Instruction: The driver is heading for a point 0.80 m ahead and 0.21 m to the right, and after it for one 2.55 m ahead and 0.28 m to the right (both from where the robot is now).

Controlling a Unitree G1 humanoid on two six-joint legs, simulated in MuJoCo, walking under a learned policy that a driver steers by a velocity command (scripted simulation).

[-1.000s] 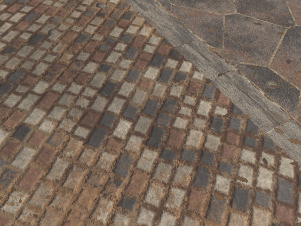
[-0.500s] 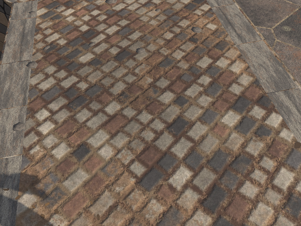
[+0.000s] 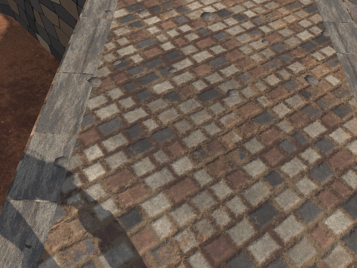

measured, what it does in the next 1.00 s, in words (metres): walks ahead, turning right: right foot, then left foot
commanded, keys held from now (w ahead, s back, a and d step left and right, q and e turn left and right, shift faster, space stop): w+e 0.72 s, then w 0.28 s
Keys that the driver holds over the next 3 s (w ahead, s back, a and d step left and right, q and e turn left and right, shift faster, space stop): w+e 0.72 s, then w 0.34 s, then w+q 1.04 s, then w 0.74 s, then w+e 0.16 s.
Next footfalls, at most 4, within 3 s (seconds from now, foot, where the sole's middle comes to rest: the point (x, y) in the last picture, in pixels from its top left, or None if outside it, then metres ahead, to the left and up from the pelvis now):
0.34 right None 0.34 -0.12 -0.78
0.82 left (186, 221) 0.66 -0.02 -0.78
1.30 right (257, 197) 0.77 -0.32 -0.78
1.82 left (219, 137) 1.09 -0.19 -0.78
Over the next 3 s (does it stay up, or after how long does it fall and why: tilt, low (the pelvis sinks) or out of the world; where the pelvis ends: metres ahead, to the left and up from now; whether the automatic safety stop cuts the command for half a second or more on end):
stays up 1.57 -0.18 -0.01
